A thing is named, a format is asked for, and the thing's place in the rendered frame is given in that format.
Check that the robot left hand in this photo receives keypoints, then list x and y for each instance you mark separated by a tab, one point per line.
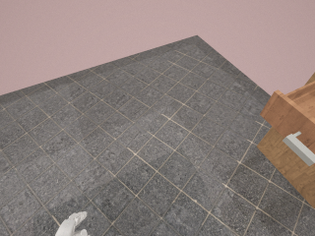
68	226

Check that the handle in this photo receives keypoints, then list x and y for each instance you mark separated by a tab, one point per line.
299	148

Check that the cabinet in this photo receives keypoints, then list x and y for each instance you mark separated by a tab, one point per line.
292	167

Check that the drawer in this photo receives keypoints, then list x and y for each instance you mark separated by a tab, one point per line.
293	112

